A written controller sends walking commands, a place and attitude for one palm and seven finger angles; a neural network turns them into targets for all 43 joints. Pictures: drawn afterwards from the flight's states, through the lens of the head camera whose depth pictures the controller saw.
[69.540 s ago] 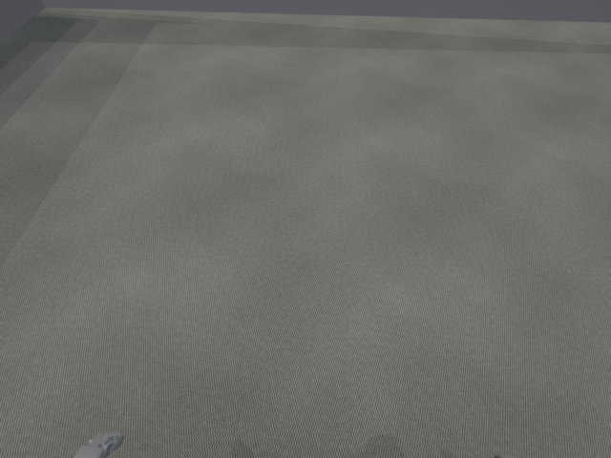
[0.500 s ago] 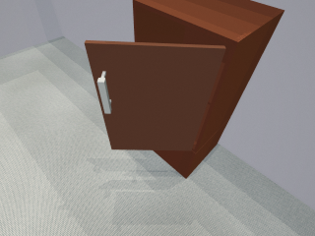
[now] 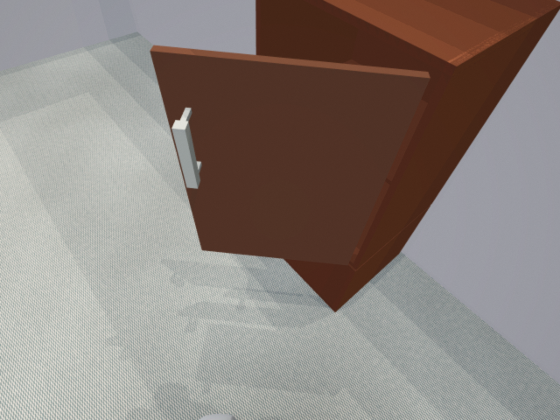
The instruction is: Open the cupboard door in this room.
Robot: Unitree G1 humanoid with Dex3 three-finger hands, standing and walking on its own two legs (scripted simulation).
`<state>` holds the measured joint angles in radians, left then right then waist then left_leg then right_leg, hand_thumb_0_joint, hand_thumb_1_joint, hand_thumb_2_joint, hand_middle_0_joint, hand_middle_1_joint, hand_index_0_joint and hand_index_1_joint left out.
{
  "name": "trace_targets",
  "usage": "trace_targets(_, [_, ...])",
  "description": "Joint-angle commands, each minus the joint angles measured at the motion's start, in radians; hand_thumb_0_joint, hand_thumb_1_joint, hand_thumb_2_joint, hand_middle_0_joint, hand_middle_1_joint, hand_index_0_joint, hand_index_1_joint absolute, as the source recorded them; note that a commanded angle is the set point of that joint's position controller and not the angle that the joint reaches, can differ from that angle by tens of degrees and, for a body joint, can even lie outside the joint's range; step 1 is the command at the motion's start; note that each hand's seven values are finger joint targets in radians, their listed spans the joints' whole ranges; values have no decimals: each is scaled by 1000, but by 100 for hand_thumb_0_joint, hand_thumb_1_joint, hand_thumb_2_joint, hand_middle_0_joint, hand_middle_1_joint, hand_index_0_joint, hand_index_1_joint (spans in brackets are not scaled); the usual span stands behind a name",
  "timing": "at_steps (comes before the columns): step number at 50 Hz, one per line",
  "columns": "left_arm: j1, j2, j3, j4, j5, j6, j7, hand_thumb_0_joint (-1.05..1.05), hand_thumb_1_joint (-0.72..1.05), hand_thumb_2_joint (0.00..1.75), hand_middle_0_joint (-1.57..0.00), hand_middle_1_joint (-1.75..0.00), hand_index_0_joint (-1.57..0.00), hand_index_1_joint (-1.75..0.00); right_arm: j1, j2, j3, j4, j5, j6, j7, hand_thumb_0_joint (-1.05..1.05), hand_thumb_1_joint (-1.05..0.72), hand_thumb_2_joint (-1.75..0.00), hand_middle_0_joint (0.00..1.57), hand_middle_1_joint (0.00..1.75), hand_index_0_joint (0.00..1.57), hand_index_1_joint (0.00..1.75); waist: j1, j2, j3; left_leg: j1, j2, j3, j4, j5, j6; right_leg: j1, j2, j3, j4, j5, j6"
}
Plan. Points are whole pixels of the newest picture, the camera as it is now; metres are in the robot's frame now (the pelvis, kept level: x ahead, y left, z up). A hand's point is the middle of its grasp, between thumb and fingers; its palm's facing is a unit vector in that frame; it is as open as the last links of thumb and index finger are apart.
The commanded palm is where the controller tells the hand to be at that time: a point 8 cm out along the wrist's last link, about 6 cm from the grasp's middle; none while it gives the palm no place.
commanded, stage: come to a stop and stand still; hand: left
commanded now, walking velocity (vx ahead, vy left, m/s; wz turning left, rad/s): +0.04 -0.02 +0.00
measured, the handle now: (190, 149) +0.54 +0.22 +0.03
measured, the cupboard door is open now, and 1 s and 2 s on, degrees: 44 44 44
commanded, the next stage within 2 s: look again from close up in 0.84 s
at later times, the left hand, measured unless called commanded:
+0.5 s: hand out of the picture -0.04 +0.20 -0.17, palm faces +0.00 -0.98 -0.19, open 7.4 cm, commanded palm none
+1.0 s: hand out of the picture -0.10 +0.16 -0.17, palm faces +0.00 -0.99 -0.12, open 7.4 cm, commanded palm none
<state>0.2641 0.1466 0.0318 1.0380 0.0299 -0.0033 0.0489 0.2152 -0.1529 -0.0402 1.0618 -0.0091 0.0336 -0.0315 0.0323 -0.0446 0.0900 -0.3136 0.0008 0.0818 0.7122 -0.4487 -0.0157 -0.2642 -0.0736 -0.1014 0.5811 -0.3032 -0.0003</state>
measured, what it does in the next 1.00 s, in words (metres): steps on the spot: right foot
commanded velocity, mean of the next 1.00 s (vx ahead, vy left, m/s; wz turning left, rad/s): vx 0.00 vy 0.00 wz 0.00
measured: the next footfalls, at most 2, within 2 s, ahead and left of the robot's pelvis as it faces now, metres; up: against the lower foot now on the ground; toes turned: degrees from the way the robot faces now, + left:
right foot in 0.40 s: -0.03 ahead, -0.07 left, +0.00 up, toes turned +0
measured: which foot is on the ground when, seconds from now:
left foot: down 0.00-1.00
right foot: down 0.00-0.06, up 0.08-0.38, down 0.40-1.00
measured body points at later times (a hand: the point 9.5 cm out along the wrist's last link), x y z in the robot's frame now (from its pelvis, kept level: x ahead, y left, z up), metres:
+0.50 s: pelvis -0.05 +0.03 +0.01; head -0.03 +0.03 +0.46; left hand -0.04 +0.25 -0.15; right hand -0.01 -0.20 -0.15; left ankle +0.01 +0.11 -0.73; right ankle -0.09 -0.09 -0.73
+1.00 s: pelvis -0.05 +0.02 +0.01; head -0.04 +0.03 +0.46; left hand -0.10 +0.21 -0.16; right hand -0.09 -0.19 -0.15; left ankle +0.01 +0.11 -0.73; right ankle -0.09 -0.09 -0.73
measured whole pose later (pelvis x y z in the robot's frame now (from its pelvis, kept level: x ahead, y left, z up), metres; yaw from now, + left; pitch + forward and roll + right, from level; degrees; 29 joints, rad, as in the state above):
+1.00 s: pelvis -0.05 +0.02 +0.01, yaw -1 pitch -1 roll -1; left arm 0.39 0.09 -0.03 1.11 0.02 -0.03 0.04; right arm 0.33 -0.11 0.01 1.12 -0.02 0.01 -0.01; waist -0.01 0.01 0.04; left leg -0.32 0.03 0.08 0.48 -0.15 0.03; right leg -0.14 0.03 -0.06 0.43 -0.28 -0.02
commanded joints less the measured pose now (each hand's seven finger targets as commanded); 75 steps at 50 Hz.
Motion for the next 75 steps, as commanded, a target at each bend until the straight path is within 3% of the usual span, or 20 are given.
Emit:
trace_targets(1, [20, 161, 41, -60, -2, 15, 3, 0, 90, 90, -20, -30, -20, -30, 153, -27, -12, -33, 4, -21, 7, 0, -90, -90, 20, 30, 20, 30, -60, -112, -108, 179, 10, -3, -248, 255, 4, -35, -182, 174, -54, 509, -114])
trace_targets(2, [16, 131, 34, -78, -7, 23, -2, 0, 90, 90, -20, -30, -20, -30, 169, -76, -17, -30, -1, -31, 5, 0, -90, -90, 20, 30, 20, 30, -65, 28, -119, 254, 94, -83, -310, 374, 29, -121, -95, 120, 28, 238, -60])
trace_targets(3, [15, 79, 27, -99, -11, 35, -4, 0, 90, 90, -20, -30, -20, -30, 149, -138, -29, -51, -9, -34, 3, 0, -90, -90, 20, 30, 20, 30, -58, 272, -87, 176, 279, -300, -418, 453, 113, -185, 18, 28, 167, -186, 8])
trace_targets(4, [14, 76, 27, -102, -10, 43, 0, 0, 90, 90, -20, -30, -20, -30, 102, -170, -32, -77, -13, -29, 1, 0, -90, -90, 20, 30, 20, 30, -56, 261, -59, 36, 341, -351, -468, 410, 207, -137, 36, 86, 321, -284, 2])
trace_targets(8, [73, 64, 24, -55, 6, 48, -15, 0, 90, 90, -20, -30, -20, -30, -36, -107, -4, -121, -14, -40, 1, 0, -90, -90, 20, 30, 20, 30, 5, 152, -6, -71, 247, -246, -495, 210, 200, -127, 18, 124, 450, -128, -8])
trace_targets(15, [61, 60, 6, -59, -2, 25, -19, 0, 90, 90, -20, -30, -20, -30, 66, -129, -17, -88, -13, -46, -1, 0, -90, -90, 20, 30, 20, 30, -36, 126, -118, 182, 234, -260, -460, 333, 199, -53, 24, 73, 40, -159, 5])
trace_targets(18, [118, 89, 5, -29, -1, 5, -13, 0, 90, 90, -20, -30, -20, -30, 54, -113, -12, -77, -2, -50, 5, 0, -90, -90, 20, 30, 20, 30, -9, 36, -120, 97, 165, -205, -393, 289, 121, 118, 6, 113, -238, 68, -11])
trace_targets(20, [106, 117, 1, -24, -4, -5, -13, 0, 90, 90, -20, -30, -20, -30, 45, -86, -2, -77, 3, -48, 10, 0, -90, -90, 20, 30, 20, 30, -30, -29, -82, 106, 83, -120, -364, 232, 51, 41, -88, 213, -264, 45, -64])
trace_targets(21, [94, 125, -4, -25, -8, -6, -15, 0, 90, 90, -20, -30, -20, -30, 54, -81, 2, -69, 1, -51, 14, 0, -90, -90, 20, 30, 20, 30, -39, 10, -83, 157, 77, -123, -370, 247, 46, -12, -99, 208, -262, 21, -70])
trace_targets(23, [75, 98, -11, -17, -8, -16, -15, 0, 90, 90, -20, -30, -20, -30, 70, -82, -1, -46, -3, -48, 13, 0, -90, -90, 20, 30, 20, 30, -49, -81, -92, 193, 99, -118, -356, 317, 54, -12, -54, 180, -252, 72, -50])
trace_targets(29, [126, 86, -24, 12, -13, -9, -15, 0, 90, 90, -20, -30, -20, -30, 84, -86, 16, 5, -1, -42, 14, 0, -90, -90, 20, 30, 20, 30, -32, 30, 25, 115, 104, -148, -440, 157, 53, -33, -33, 170, -282, -43, -40])
trace_targets(35, [176, 73, -27, 34, -16, -10, -14, 0, 90, 90, -20, -30, -20, -30, 128, -73, 20, 32, -2, -35, 11, 0, -90, -90, 20, 30, 20, 30, -31, 56, 12, 112, 100, -151, -444, 111, 49, -43, -27, 172, -292, -99, -44])
trace_targets(46, [219, 33, -35, 56, -18, -19, -10, 0, 90, 90, -20, -30, -20, -30, 175, -40, 25, 60, 0, -45, 3, 0, -90, -90, 20, 30, 20, 30, -33, 38, 3, 120, 104, -139, -413, 186, 49, -33, -23, 167, -275, -23, -48])
trace_targets(47, [227, 65, -46, 66, 8, -43, 20, 0, 90, 90, -20, -30, -20, -30, 34, -91, 29, -19, -6, -56, 16, 0, -90, -90, 20, 30, 20, 30, 3, 117, 84, 17, 88, -92, -196, 225, 15, -70, -58, 220, -309, 116, -50])
trace_targets(48, [204, 105, -32, 42, 3, -57, 21, 0, 90, 90, -20, -30, -20, -30, 66, -64, 37, -57, -5, -55, 17, 0, -90, -90, 20, 30, 20, 30, -56, 96, 45, 43, 86, -111, -187, 257, 13, -62, -116, 248, -326, 266, -59])
trace_targets(49, [171, 86, -32, 19, -5, -55, 14, 0, 90, 90, -20, -30, -20, -30, 146, -19, 36, -31, -7, -58, 14, 0, -90, -90, 20, 30, 20, 30, -75, 76, -10, 78, 82, -115, -218, 234, 27, -30, -109, 210, -280, 140, -74])
trace_targets(52, [164, 53, -34, 12, -17, -51, 13, 0, 90, 90, -20, -30, -20, -30, 175, -57, 28, -35, -8, -62, 11, 0, -90, -90, 20, 30, 20, 30, -70, -13, -97, 94, 91, -130, -233, 291, 48, 11, -46, 169, -216, 70, -73])
trace_targets(57, [181, 53, -27, -6, -11, -31, 8, 0, 90, 90, -20, -30, -20, -30, 134, -76, 23, -54, -9, -58, 10, 0, -90, -90, 20, 30, 20, 30, -43, 33, 7, 0, 102, -165, -300, 210, 66, -26, -10, 147, -170, -4, -67])
trace_targets(74, [144, 126, -16, -54, -7, -19, -4, 0, 90, 90, -20, -30, -20, -30, 61, -150, 12, -71, -5, -65, 14, 0, -90, -90, 20, 30, 20, 30, -27, 62, -42, 34, 120, -188, -374, 179, 77, 32, -13, 131, -185, 46, -46])
trace_targets(75, [184, 103, -28, -27, 3, -18, 27, 0, 90, 90, -20, -30, -20, -30, -15, -153, 19, -126, -1, -49, 11, 0, -90, -90, 20, 30, 20, 30, -4, 124, 57, 18, 104, -89, -219, 197, 36, -43, -37, 170, -244, 67, -52])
